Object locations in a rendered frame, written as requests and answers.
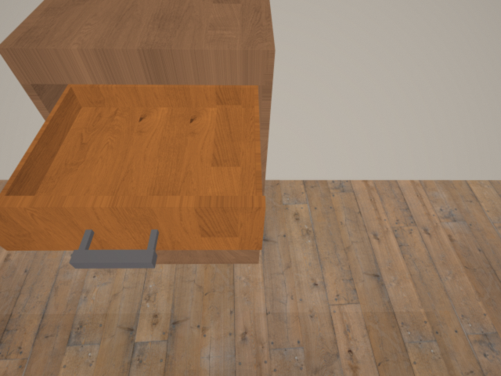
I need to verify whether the drawer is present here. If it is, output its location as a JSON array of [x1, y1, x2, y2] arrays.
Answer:
[[0, 85, 265, 251]]

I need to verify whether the handle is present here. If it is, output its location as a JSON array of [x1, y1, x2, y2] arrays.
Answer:
[[69, 230, 159, 269]]

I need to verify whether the cabinet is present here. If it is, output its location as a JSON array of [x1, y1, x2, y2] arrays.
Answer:
[[0, 0, 276, 264]]

